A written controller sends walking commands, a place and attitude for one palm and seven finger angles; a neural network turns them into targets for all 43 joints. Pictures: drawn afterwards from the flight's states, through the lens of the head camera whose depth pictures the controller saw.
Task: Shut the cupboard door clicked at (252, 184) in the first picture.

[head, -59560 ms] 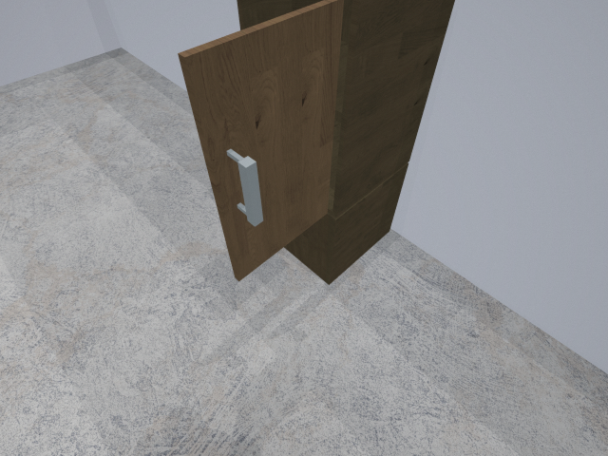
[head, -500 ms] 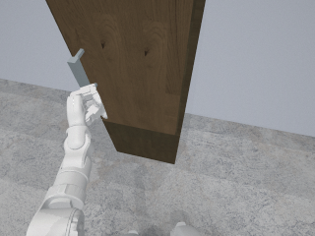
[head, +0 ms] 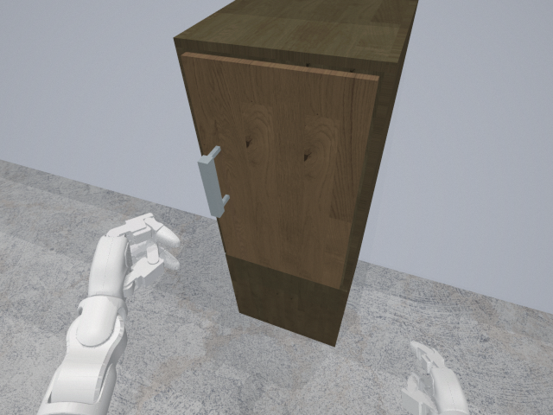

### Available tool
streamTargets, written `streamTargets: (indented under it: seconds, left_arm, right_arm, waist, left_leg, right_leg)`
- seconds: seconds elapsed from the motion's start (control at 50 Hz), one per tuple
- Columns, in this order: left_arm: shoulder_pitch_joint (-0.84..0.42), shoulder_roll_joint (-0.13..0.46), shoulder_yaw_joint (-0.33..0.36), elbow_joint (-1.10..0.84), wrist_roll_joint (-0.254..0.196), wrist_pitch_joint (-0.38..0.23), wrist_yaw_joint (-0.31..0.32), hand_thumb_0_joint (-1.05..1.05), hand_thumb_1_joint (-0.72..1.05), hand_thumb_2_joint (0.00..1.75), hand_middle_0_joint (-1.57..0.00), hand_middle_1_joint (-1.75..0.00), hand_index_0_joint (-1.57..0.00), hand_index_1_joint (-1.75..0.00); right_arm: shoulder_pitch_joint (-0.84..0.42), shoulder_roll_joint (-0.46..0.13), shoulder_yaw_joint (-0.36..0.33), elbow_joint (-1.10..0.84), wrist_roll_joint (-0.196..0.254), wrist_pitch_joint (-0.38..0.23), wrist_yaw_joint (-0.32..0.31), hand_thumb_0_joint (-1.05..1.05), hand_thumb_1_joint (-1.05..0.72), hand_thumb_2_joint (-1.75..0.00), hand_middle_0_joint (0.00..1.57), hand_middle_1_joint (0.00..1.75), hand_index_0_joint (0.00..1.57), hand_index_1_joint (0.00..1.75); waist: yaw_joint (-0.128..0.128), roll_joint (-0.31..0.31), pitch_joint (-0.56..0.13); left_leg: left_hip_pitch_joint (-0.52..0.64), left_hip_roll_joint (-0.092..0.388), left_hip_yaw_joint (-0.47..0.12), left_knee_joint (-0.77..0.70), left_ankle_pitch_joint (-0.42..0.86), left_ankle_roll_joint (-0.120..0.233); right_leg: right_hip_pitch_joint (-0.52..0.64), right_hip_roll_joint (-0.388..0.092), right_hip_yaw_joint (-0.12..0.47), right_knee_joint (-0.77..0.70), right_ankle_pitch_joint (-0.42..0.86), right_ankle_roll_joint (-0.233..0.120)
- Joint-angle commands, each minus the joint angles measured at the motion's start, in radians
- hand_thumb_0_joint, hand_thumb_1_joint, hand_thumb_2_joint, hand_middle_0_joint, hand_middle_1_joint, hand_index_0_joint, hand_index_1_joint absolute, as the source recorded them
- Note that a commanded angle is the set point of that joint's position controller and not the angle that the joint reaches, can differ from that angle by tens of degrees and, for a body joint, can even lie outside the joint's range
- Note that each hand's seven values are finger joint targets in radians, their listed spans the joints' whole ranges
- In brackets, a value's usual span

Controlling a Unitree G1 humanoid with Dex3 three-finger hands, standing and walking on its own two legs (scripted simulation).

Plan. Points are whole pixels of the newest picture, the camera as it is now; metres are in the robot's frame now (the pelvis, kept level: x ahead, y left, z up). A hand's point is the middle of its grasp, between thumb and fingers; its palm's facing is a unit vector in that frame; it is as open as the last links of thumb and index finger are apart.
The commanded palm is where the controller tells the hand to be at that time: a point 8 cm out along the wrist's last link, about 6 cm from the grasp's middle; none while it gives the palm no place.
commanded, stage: draw the hand back to the body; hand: left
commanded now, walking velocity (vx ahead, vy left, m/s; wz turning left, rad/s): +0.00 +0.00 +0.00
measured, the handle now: (216, 182) +0.59 +0.18 -0.01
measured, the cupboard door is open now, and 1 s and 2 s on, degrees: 0 0 0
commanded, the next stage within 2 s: step back with the hand held close in 0.80 s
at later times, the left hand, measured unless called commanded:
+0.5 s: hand (15, 301) +0.19 +0.29 +0.17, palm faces +0.47 -0.77 -0.43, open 6.7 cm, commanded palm +0.15 +0.32 +0.18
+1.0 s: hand (28, 294) +0.20 +0.27 +0.18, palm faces +0.46 -0.78 -0.42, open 7.4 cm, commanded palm +0.14 +0.31 +0.18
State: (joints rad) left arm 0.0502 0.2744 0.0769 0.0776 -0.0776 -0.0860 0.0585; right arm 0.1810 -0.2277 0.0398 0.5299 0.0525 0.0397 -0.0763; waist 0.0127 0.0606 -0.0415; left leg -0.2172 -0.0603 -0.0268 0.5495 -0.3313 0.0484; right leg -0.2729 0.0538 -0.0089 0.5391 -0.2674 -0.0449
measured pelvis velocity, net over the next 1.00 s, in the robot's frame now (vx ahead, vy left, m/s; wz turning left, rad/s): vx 0.00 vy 0.01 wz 0.02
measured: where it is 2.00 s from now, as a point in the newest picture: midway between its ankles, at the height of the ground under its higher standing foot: outside the picture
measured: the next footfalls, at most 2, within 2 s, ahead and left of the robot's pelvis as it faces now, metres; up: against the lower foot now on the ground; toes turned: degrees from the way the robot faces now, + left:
none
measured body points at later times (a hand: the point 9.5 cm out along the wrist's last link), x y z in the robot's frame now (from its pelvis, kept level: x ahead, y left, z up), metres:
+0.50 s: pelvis +0.01 +0.01 +0.01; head -0.01 -0.02 +0.46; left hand +0.16 +0.33 +0.20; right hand +0.20 -0.20 -0.09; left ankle -0.03 +0.09 -0.73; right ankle +0.01 -0.09 -0.73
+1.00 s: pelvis +0.00 +0.01 +0.01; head -0.01 -0.02 +0.45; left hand +0.17 +0.31 +0.20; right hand +0.19 -0.21 -0.08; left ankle -0.03 +0.09 -0.73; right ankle +0.01 -0.09 -0.73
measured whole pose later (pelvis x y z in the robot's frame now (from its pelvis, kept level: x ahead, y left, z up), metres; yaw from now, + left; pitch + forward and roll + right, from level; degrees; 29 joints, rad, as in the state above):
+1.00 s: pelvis +0.00 +0.01 +0.01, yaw +1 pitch -2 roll -1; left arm 0.45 0.36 0.37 -0.35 -0.08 -0.13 0.10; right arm 0.21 -0.23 0.03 0.60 0.02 -0.08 -0.06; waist 0.04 0.09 -0.03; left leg -0.14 -0.06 -0.05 0.49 -0.31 0.05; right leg -0.18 0.05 -0.02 0.44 -0.23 -0.04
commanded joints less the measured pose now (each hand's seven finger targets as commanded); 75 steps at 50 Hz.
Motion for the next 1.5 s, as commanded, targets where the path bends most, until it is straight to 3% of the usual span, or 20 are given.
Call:
streamTargets:
  seconds: [0.0, 0.2, 0.4, 0.42, 0.48, 0.62, 0.66, 0.72, 0.78, 0.82, 0.9, 0.92, 0.94, 0.96, 1.04, 1.16, 1.2, 1.28, 1.42, 1.48]
  left_arm:
    - [-0.153, 0.148, 0.098, -0.341, 0.002, -0.044, 0.016, 0.00, 0.90, 0.90, -0.75, -0.90, -0.75, -0.90]
    - [0.123, 0.221, 0.252, -0.546, 0.001, -0.038, 0.032, 0.00, 0.90, 0.90, -0.47, -0.60, -0.47, -0.60]
    - [0.335, 0.304, 0.424, -0.687, -0.009, -0.057, 0.049, 0.00, 0.90, 0.90, -0.20, -0.30, -0.20, -0.30]
    - [0.343, 0.281, 0.401, -0.661, -0.005, -0.055, 0.046, 0.00, 0.90, 0.90, -0.20, -0.30, -0.20, -0.30]
    - [0.303, 0.230, 0.347, -0.617, -0.001, -0.050, 0.049, 0.00, 0.90, 0.90, -0.20, -0.30, -0.20, -0.30]
    - [0.286, 0.291, 0.393, -0.650, 0.002, -0.061, 0.060, 0.00, 0.90, 0.90, -0.20, -0.30, -0.20, -0.30]
    - [0.283, 0.280, 0.384, -0.677, 0.003, -0.065, 0.061, 0.00, 0.90, 0.90, -0.20, -0.30, -0.20, -0.30]
    - [0.296, 0.292, 0.402, -0.673, 0.003, -0.064, 0.061, 0.00, 0.90, 0.90, -0.20, -0.30, -0.20, -0.30]
    - [0.310, 0.271, 0.391, -0.654, -0.001, -0.063, 0.057, 0.00, 0.90, 0.90, -0.20, -0.30, -0.20, -0.30]
    - [0.327, 0.274, 0.403, -0.633, -0.004, -0.060, 0.054, 0.00, 0.90, 0.90, -0.20, -0.30, -0.20, -0.30]
    - [0.328, 0.259, 0.385, -0.647, -0.003, -0.063, 0.051, 0.00, 0.90, 0.90, -0.20, -0.30, -0.20, -0.30]
    - [0.149, 0.421, 0.549, -0.685, 0.005, -0.119, 0.072, 0.00, 0.90, 0.90, -0.20, -0.30, -0.20, -0.30]
    - [0.293, 0.316, 0.476, -0.612, -0.001, -0.127, 0.065, 0.00, 0.90, 0.90, -0.20, -0.30, -0.20, -0.30]
    - [0.369, 0.270, 0.436, -0.573, -0.004, -0.131, 0.058, 0.00, 0.90, 0.90, -0.20, -0.30, -0.20, -0.30]
    - [0.429, 0.280, 0.433, -0.638, -0.002, -0.165, 0.069, 0.00, 0.90, 0.90, -0.20, -0.30, -0.20, -0.30]
    - [0.449, 0.329, 0.475, -0.707, -0.002, -0.161, 0.084, 0.00, 0.90, 0.90, -0.20, -0.30, -0.20, -0.30]
    - [0.451, 0.343, 0.489, -0.713, -0.001, -0.154, 0.086, 0.00, 0.90, 0.90, -0.20, -0.30, -0.20, -0.30]
    - [0.463, 0.328, 0.476, -0.695, 0.002, -0.146, 0.088, 0.00, 0.90, 0.90, -0.20, -0.30, -0.20, -0.30]
    - [0.448, 0.347, 0.502, -0.691, 0.026, -0.168, 0.097, 0.00, 0.90, 0.90, -0.20, -0.30, -0.20, -0.30]
    - [0.430, 0.330, 0.490, -0.687, 0.039, -0.185, 0.101, 0.00, 0.90, 0.90, -0.20, -0.30, -0.20, -0.30]
  right_arm:
    - [-0.096, -0.091, -0.025, -0.134, -0.012, -0.073, -0.007, 0.00, -0.90, -0.90, 0.20, 0.30, 0.20, 0.30]
    - [-0.108, -0.083, -0.027, -0.111, -0.032, -0.123, 0.005, 0.00, -0.90, -0.90, 0.20, 0.30, 0.20, 0.30]
    - [-0.108, -0.088, -0.046, -0.093, -0.029, -0.164, 0.010, 0.00, -0.90, -0.90, 0.20, 0.30, 0.20, 0.30]
    - [-0.108, -0.093, -0.046, -0.081, -0.031, -0.171, 0.009, 0.00, -0.90, -0.90, 0.20, 0.30, 0.20, 0.30]
    - [-0.096, -0.103, -0.051, -0.073, -0.030, -0.171, 0.006, 0.00, -0.90, -0.90, 0.20, 0.30, 0.20, 0.30]
    - [-0.108, -0.102, -0.051, -0.072, -0.032, -0.185, -0.006, 0.00, -0.90, -0.90, 0.20, 0.30, 0.20, 0.30]
    - [-0.111, -0.094, -0.045, -0.074, -0.031, -0.190, -0.004, 0.00, -0.90, -0.90, 0.20, 0.30, 0.20, 0.30]
    - [-0.112, -0.095, -0.045, -0.071, -0.031, -0.196, -0.004, 0.00, -0.90, -0.90, 0.20, 0.30, 0.20, 0.30]
    - [-0.107, -0.089, -0.044, -0.070, -0.032, -0.194, -0.001, 0.00, -0.90, -0.90, 0.20, 0.30, 0.20, 0.30]
    - [-0.106, -0.092, -0.049, -0.070, -0.032, -0.192, -0.001, 0.00, -0.90, -0.90, 0.20, 0.30, 0.20, 0.30]
    - [-0.104, -0.090, -0.050, -0.072, -0.031, -0.186, 0.003, 0.00, -0.90, -0.90, 0.20, 0.30, 0.20, 0.30]
    - [-0.082, -0.112, -0.049, -0.111, -0.018, -0.174, 0.004, 0.00, -0.90, -0.90, 0.20, 0.30, 0.20, 0.30]
    - [-0.072, -0.108, -0.066, -0.086, -0.027, -0.164, 0.002, 0.00, -0.90, -0.90, 0.20, 0.30, 0.20, 0.30]
    - [-0.070, -0.120, -0.074, -0.083, -0.030, -0.152, 0.008, 0.00, -0.90, -0.90, 0.20, 0.30, 0.20, 0.30]
    - [-0.069, -0.125, -0.091, -0.080, -0.028, -0.122, 0.017, 0.00, -0.90, -0.90, 0.20, 0.30, 0.20, 0.30]
    - [-0.078, -0.138, -0.093, -0.114, -0.029, -0.085, -0.011, 0.00, -0.90, -0.90, 0.20, 0.30, 0.20, 0.30]
    - [-0.073, -0.138, -0.100, -0.125, -0.030, -0.075, -0.016, 0.00, -0.90, -0.90, 0.20, 0.30, 0.20, 0.30]
    - [-0.068, -0.143, -0.103, -0.136, -0.029, -0.063, -0.017, 0.00, -0.90, -0.90, 0.20, 0.30, 0.20, 0.30]
    - [-0.077, -0.156, -0.101, -0.146, -0.032, -0.073, -0.021, 0.00, -0.90, -0.90, 0.20, 0.30, 0.20, 0.30]
    - [-0.062, -0.150, -0.095, -0.148, -0.032, -0.086, -0.018, 0.00, -0.90, -0.90, 0.20, 0.30, 0.20, 0.30]
  waist:
    - [-0.001, -0.017, -0.116]
    - [0.032, 0.002, -0.104]
    - [0.053, 0.019, -0.070]
    - [0.047, 0.020, -0.043]
    - [0.029, -0.018, 0.014]
    - [0.050, -0.003, -0.052]
    - [0.050, 0.042, -0.049]
    - [0.054, 0.047, -0.020]
    - [0.051, 0.036, -0.013]
    - [0.052, -0.011, -0.010]
    - [0.047, 0.018, -0.022]
    - [0.009, 0.081, 0.071]
    - [0.006, -0.020, 0.009]
    - [-0.001, -0.078, -0.021]
    - [-0.014, -0.063, -0.100]
    - [-0.004, 0.034, -0.143]
    - [-0.001, 0.011, -0.163]
    - [-0.006, -0.034, -0.138]
    - [-0.011, -0.017, -0.059]
    - [-0.016, -0.031, -0.039]
  left_leg:
    - [0.035, 0.057, -0.020, -0.146, 0.233, -0.024]
    - [0.062, 0.064, -0.024, -0.170, 0.372, -0.041]
    - [0.030, 0.075, -0.036, -0.176, 0.362, -0.060]
    - [0.026, 0.076, -0.037, -0.175, 0.362, -0.058]
    - [0.021, 0.075, -0.042, -0.181, 0.293, -0.053]
    - [0.019, 0.067, -0.039, -0.179, 0.258, -0.039]
    - [0.017, 0.066, -0.042, -0.183, 0.266, -0.047]
    - [0.006, 0.071, -0.045, -0.187, 0.277, -0.052]
    - [0.008, 0.070, -0.037, -0.187, 0.273, -0.048]
    - [0.005, 0.072, -0.033, -0.184, 0.275, -0.044]
    - [0.015, 0.070, -0.026, -0.177, 0.292, -0.042]
    - [-0.081, 0.084, -0.060, -0.167, 0.167, -0.017]
    - [-0.085, 0.085, -0.079, -0.110, 0.149, -0.012]
    - [-0.047, 0.078, -0.071, -0.068, 0.153, -0.008]
    - [-0.070, 0.084, -0.078, -0.005, 0.187, -0.022]
    - [-0.094, 0.150, -0.122, -0.109, 0.535, -0.048]
    - [-0.105, 0.162, -0.120, -0.098, 0.587, -0.052]
    - [-0.184, 0.164, -0.131, -0.115, 0.404, -0.033]
    - [-0.449, 0.168, -0.163, -0.198, -0.121, 0.042]
    - [-0.528, 0.161, -0.172, -0.203, -0.228, 0.057]
  right_leg:
    - [0.149, -0.052, 0.003, -0.112, 0.189, 0.014]
    - [0.220, -0.058, -0.009, -0.136, 0.276, 0.012]
    - [0.223, -0.057, -0.015, -0.137, 0.236, 0.013]
    - [0.201, -0.055, -0.012, -0.144, 0.235, 0.014]
    - [0.149, -0.058, -0.016, -0.146, 0.172, 0.017]
    - [0.194, -0.062, -0.004, -0.145, 0.153, 0.015]
    - [0.204, -0.064, -0.004, -0.139, 0.159, 0.011]
    - [0.198, -0.057, -0.004, -0.145, 0.168, 0.009]
    - [0.198, -0.059, -0.001, -0.147, 0.168, 0.010]
    - [0.192, -0.056, 0.000, -0.155, 0.176, 0.013]
    - [0.194, -0.061, 0.004, -0.148, 0.193, 0.014]
    - [0.155, -0.116, 0.109, -0.190, 0.209, 0.006]
    - [0.146, -0.161, 0.142, -0.194, 0.192, -0.014]
    - [0.113, -0.185, 0.168, -0.212, 0.170, -0.024]
    - [0.112, -0.249, 0.188, -0.159, 0.256, -0.061]
    - [0.152, -0.133, 0.070, 0.029, 0.406, 0.010]
    - [0.173, -0.123, 0.073, 0.050, 0.427, 0.017]
    - [0.167, -0.129, 0.101, 0.043, 0.350, 0.019]
    - [0.216, -0.106, 0.134, 0.030, 0.124, 0.038]
    - [0.238, -0.104, 0.139, 0.036, 0.083, 0.038]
